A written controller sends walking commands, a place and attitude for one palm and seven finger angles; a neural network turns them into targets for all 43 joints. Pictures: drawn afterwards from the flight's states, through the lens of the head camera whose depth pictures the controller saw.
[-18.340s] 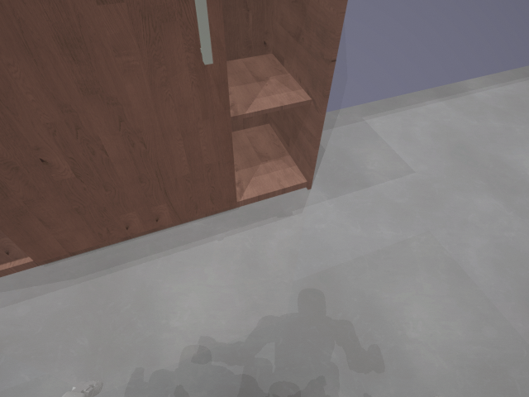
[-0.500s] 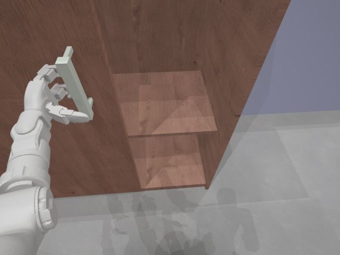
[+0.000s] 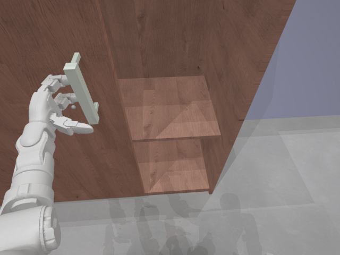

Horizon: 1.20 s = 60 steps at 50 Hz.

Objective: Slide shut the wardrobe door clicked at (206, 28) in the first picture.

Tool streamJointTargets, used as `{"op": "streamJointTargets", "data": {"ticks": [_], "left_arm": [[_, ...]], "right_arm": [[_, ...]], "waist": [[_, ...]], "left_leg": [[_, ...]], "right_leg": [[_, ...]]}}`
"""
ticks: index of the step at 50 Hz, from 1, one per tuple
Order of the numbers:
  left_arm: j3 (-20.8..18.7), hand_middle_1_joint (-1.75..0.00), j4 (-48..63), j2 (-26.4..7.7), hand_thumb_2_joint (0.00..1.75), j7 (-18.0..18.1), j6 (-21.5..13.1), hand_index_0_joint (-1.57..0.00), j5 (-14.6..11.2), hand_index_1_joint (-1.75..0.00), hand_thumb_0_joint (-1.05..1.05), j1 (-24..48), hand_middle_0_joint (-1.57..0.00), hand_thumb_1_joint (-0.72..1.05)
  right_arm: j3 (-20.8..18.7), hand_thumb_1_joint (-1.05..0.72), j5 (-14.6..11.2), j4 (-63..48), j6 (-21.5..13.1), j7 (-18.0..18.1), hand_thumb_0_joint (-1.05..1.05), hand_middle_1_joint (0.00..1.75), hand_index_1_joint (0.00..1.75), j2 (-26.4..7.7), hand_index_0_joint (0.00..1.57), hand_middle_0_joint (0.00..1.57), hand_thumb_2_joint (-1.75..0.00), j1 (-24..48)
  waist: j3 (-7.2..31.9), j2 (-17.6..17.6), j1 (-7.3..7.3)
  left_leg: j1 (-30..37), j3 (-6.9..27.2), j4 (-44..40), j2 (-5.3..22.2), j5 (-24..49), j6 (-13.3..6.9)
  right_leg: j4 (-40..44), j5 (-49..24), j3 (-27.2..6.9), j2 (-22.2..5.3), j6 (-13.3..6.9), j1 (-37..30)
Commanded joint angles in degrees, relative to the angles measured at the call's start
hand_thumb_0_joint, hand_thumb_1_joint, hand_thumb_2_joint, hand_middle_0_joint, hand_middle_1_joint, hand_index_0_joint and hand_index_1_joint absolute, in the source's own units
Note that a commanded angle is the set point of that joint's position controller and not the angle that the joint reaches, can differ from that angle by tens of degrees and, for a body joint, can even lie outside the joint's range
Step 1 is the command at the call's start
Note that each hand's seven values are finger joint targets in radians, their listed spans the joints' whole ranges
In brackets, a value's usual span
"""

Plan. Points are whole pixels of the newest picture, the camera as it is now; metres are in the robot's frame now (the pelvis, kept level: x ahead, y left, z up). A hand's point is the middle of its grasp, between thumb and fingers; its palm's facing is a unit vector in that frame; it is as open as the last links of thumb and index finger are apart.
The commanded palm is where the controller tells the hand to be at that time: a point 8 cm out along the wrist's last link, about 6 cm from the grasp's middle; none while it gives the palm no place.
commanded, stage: slide the fingers in behind the handle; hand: left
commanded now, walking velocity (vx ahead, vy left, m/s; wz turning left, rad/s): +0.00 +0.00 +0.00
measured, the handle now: (85, 90) +0.49 +0.21 +0.12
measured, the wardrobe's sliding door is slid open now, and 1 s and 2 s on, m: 0.38 0.38 0.38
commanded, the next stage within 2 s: grip the handle and tug to test in 1.46 s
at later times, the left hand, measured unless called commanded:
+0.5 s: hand (85, 106) +0.42 +0.19 +0.13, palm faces +0.06 -1.00 +0.00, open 14.1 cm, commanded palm +0.39 +0.25 +0.13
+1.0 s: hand (92, 105) +0.43 +0.18 +0.13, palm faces +0.11 -0.99 -0.01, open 14.1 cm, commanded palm +0.40 +0.22 +0.13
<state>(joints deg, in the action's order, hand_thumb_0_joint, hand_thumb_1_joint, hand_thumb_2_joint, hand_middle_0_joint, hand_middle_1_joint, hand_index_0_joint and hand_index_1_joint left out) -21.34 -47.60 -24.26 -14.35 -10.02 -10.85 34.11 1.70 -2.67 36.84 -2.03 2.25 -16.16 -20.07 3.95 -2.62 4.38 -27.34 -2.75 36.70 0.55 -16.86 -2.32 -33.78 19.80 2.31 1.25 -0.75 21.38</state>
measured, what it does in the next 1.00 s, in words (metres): stands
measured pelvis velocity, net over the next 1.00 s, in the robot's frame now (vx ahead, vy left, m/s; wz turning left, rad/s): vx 0.00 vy -0.01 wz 0.02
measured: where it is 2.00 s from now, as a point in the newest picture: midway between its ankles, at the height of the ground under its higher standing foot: outside the picture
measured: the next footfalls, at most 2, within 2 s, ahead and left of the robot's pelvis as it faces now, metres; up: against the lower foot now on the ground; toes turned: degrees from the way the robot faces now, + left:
none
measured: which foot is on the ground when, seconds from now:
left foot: down 0.00-1.00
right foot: down 0.00-1.00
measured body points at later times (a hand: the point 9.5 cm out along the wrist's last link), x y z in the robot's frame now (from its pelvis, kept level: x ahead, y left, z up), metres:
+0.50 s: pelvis +0.00 +0.00 +0.00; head +0.03 -0.01 +0.45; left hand +0.41 +0.25 +0.13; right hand +0.09 -0.26 -0.12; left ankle +0.01 +0.09 -0.73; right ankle -0.03 -0.11 -0.73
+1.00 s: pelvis +0.00 -0.01 +0.00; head +0.03 -0.02 +0.45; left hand +0.42 +0.23 +0.13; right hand +0.09 -0.27 -0.12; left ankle +0.01 +0.09 -0.73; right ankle -0.03 -0.11 -0.73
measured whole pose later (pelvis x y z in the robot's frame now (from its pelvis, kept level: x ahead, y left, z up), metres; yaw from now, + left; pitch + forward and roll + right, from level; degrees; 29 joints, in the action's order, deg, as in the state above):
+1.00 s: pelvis +0.00 -0.01 +0.00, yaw +1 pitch +7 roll -1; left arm -16.1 -46.4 -19.3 -7.6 -9.3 -10.4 35.9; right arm 1.1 -2.8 38.8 -2.8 1.8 -15.9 -18.7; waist 3.2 -2.6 3.4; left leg -26.1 -1.7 36.0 0.6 -16.5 -1.4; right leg -33.7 20.2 3.2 1.5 -1.6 20.2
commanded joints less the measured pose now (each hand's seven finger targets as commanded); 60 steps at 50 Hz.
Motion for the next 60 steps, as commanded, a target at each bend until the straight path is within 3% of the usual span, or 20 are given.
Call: {"op": "streamJointTargets", "data": {"ticks": [1,8,10,16,18,21,23,27,32,37,38,42,44,48,50,53,54,56,58,60], "left_arm": [[0.0,-1.20,14.3,-12.6,0.30,0.4,-3.4,-0.30,-1.5,-1.20,0.00,24.6,-0.30,-0.50],[2.6,-1.20,16.3,-10.0,0.30,2.3,-3.8,-0.30,-0.8,-1.20,0.00,28.2,-0.30,-0.50],[3.4,-1.20,15.0,-9.6,0.30,2.6,-4.0,-0.30,-0.6,-1.20,0.00,30.6,-0.30,-0.50],[5.5,-1.20,13.9,-7.0,0.30,2.4,-4.6,-0.30,-0.7,-1.20,0.00,31.4,-0.30,-0.50],[3.9,-1.20,13.0,-8.4,0.30,2.7,-4.6,-0.30,-0.6,-1.20,0.00,29.6,-0.30,-0.50],[5.5,-1.20,11.9,-6.5,0.30,2.7,-4.5,-0.30,-0.7,-1.20,0.00,31.5,-0.30,-0.50],[1.7,-1.20,10.8,-10.1,0.30,3.3,-4.3,-0.30,-0.8,-1.20,0.00,28.4,-0.30,-0.50],[1.8,-1.20,11.9,-10.3,0.30,4.0,-3.9,-0.30,0.1,-1.20,0.00,28.5,-0.30,-0.50],[0.1,-1.20,14.3,-11.0,0.30,4.9,-4.2,-0.30,0.0,-1.20,0.00,25.2,-0.30,-0.50],[2.2,-1.20,16.9,-8.7,0.30,5.2,-3.7,-0.30,0.2,-1.20,0.00,23.7,-0.30,-0.50],[4.1,-1.20,17.4,-6.5,0.30,5.1,-3.7,-0.30,0.1,-1.20,0.00,24.8,-0.30,-0.50],[2.7,-1.20,14.8,-7.9,0.30,5.6,-3.0,-0.30,-0.1,-1.20,0.00,24.6,-0.30,-0.50],[5.5,-1.20,15.8,-5.1,0.30,5.5,-3.1,-0.30,0.0,-1.20,0.00,27.5,-0.30,-0.50],[6.5,-1.20,13.9,-4.3,0.30,5.7,-3.2,-0.30,0.2,-1.20,0.00,28.9,-0.30,-0.50],[6.9,-1.20,14.4,-3.8,0.30,5.9,-3.5,-0.30,0.5,-1.20,0.00,30.3,-0.30,-0.50],[8.2,-1.20,15.0,-2.2,0.30,6.2,-3.8,-0.30,0.6,-1.20,0.00,29.7,-0.30,-0.50],[6.5,-1.20,14.6,-3.5,0.30,6.4,-3.8,-0.30,0.3,-1.20,0.00,28.3,-0.30,-0.50],[6.7,-1.20,14.2,-3.7,0.30,6.1,-3.8,-0.30,0.4,-1.20,0.00,27.6,-0.30,-0.50],[9.0,-1.20,15.2,-1.4,0.30,6.0,-4.0,-0.30,0.6,-1.20,0.00,30.3,-0.30,-0.50],[7.8,-1.20,13.3,-2.5,0.30,6.3,-3.8,-0.30,0.4,-1.20,0.00,29.7,-0.30,-0.50]], "right_arm": [[-3.2,-0.90,-0.5,-5.5,-2.8,0.9,0.00,0.30,0.30,-8.5,0.20,0.20,-0.90,-0.3],[-2.9,-0.90,-0.3,-5.0,-3.7,1.0,0.00,0.30,0.30,-8.1,0.20,0.20,-0.90,0.7],[-2.9,-0.90,-0.4,-4.3,-3.9,1.0,0.00,0.30,0.30,-8.1,0.20,0.20,-0.90,0.8],[-2.8,-0.90,-0.4,-4.1,-4.4,0.7,0.00,0.30,0.30,-8.0,0.20,0.20,-0.90,1.0],[-2.8,-0.90,-0.3,-4.0,-4.5,0.6,0.00,0.30,0.30,-8.2,0.20,0.20,-0.90,0.8],[-2.8,-0.90,-0.4,-3.7,-4.5,0.5,0.00,0.30,0.30,-8.0,0.20,0.20,-0.90,0.7],[-2.8,-0.90,-0.2,-4.0,-4.4,0.5,0.00,0.30,0.30,-8.3,0.20,0.20,-0.90,0.3],[-2.7,-0.90,-0.2,-4.9,-3.9,0.3,0.00,0.30,0.30,-7.7,0.20,0.20,-0.90,0.4],[-3.1,-0.90,-0.1,-5.6,-3.7,0.1,0.00,0.30,0.30,-7.4,0.20,0.20,-0.90,0.0],[-3.4,-0.90,-0.3,-5.4,-3.3,-0.1,0.00,0.30,0.30,-7.3,0.20,0.20,-0.90,0.2],[-3.4,-0.90,-0.3,-5.3,-3.3,-0.1,0.00,0.30,0.30,-7.2,0.20,0.20,-0.90,0.5],[-3.5,-0.90,-0.4,-4.4,-3.3,0.1,0.00,0.30,0.30,-7.6,0.20,0.20,-0.90,0.2],[-3.3,-0.90,-0.5,-4.3,-3.4,0.1,0.00,0.30,0.30,-7.2,0.20,0.20,-0.90,0.7],[-3.3,-0.90,-0.4,-3.8,-3.2,0.1,0.00,0.30,0.30,-7.4,0.20,0.20,-0.90,0.3],[-3.5,-0.90,-0.5,-3.5,-3.4,0.0,0.00,0.30,0.30,-7.3,0.20,0.20,-0.90,0.3],[-3.5,-0.90,-0.3,-3.6,-3.5,-0.3,0.00,0.30,0.30,-7.2,0.20,0.20,-0.90,0.3],[-3.6,-0.90,-0.3,-3.6,-3.5,-0.4,0.00,0.30,0.30,-7.3,0.20,0.20,-0.90,0.3],[-3.4,-0.90,-0.4,-3.9,-3.3,-0.4,0.00,0.30,0.30,-7.3,0.20,0.20,-0.90,0.7],[-3.4,-0.90,-0.5,-3.9,-3.4,-0.4,0.00,0.30,0.30,-7.1,0.20,0.20,-0.90,1.0],[-3.3,-0.90,-0.5,-3.8,-3.4,-0.4,0.00,0.30,0.30,-7.4,0.20,0.20,-0.90,0.8]], "waist": [[16.1,-0.5,0.43],[18.0,-2.4,0.32],[16.7,-1.5,1.06],[17.1,-1.3,1.04],[17.5,-0.9,0.33],[16.2,-0.5,0.95],[17.2,1.4,-0.48],[16.6,-0.7,-0.63],[19.3,-0.1,-1.40],[17.8,-0.2,-0.76],[17.3,-0.1,-0.01],[16.4,1.6,-0.16],[16.3,-0.8,0.65],[16.1,2.4,1.20],[17.5,-0.9,1.11],[18.5,-0.1,1.08],[19.1,0.5,0.37],[18.0,1.5,0.47],[17.1,-0.6,1.19],[16.3,1.0,0.97]], "left_leg": [[18.0,5.2,-3.0,0.4,16.3,-0.1],[20.9,6.2,-3.0,0.3,16.5,0.4],[20.7,6.5,-3.1,0.4,15.6,0.5],[21.0,6.5,-3.2,0.2,15.3,0.6],[20.3,6.3,-3.0,0.0,15.2,0.4],[19.8,6.1,-3.2,0.0,14.6,0.4],[18.1,6.0,-3.1,-0.2,14.7,0.3],[16.8,4.9,-3.3,-0.4,15.5,0.3],[17.6,4.1,-3.0,-0.3,18.0,0.2],[17.8,3.9,-2.9,-0.1,18.7,0.1],[17.8,3.7,-2.6,-0.2,18.6,-0.1],[16.9,3.7,-3.1,-0.3,15.7,-0.2],[17.6,3.8,-2.9,-0.4,15.4,-0.2],[16.8,4.0,-2.5,-0.4,15.3,-0.4],[18.8,4.3,-2.2,-0.5,16.0,-0.1],[20.1,4.6,-1.8,-0.3,18.6,-0.1],[19.6,4.5,-1.7,-0.4,18.3,-0.1],[18.5,4.3,-2.0,-0.4,18.0,-0.1],[19.6,4.6,-1.8,-0.3,18.2,0.0],[18.9,5.0,-2.2,-0.3,16.4,0.0]], "right_leg": [[3.9,-18.6,-0.6,0.9,-0.5,2.1],[3.8,-17.2,-0.6,0.7,-0.9,2.8],[4.0,-16.8,-0.4,0.7,-0.8,3.4],[4.0,-16.7,-0.4,0.7,-0.9,3.3],[4.0,-16.8,-0.6,0.8,-0.9,2.6],[4.1,-16.9,-0.5,0.8,-0.8,3.1],[4.0,-17.3,-0.7,0.8,-0.9,1.0],[3.6,-19.1,-1.0,0.6,-0.6,0.1],[3.3,-22.1,-1.2,0.9,-0.5,-2.4],[3.6,-23.0,-1.1,1.0,-0.4,-1.8],[3.9,-23.2,-1.3,0.9,-0.3,-1.4],[4.4,-21.4,-1.4,0.9,-0.3,-0.9],[4.3,-20.9,-1.3,0.8,-0.3,-0.1],[4.2,-21.3,-1.3,0.7,-0.2,0.2],[3.9,-20.9,-1.2,0.7,-0.4,1.2],[3.5,-22.4,-1.0,0.8,-0.5,1.3],[3.4,-22.8,-1.1,0.8,-0.4,0.4],[3.4,-23.3,-1.1,0.7,-0.4,0.0],[3.3,-22.1,-0.9,0.7,-0.6,1.6],[3.6,-20.3,-0.7,0.9,-0.6,2.3]]}}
